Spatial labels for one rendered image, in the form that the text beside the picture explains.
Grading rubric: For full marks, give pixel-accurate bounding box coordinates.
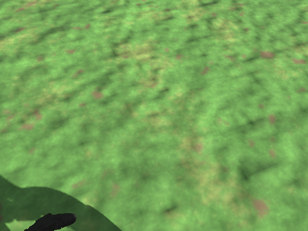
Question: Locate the left robot hand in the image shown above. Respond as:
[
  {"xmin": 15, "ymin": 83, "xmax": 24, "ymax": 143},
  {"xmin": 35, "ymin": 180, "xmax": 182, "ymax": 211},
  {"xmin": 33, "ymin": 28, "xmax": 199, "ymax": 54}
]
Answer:
[{"xmin": 24, "ymin": 213, "xmax": 77, "ymax": 231}]

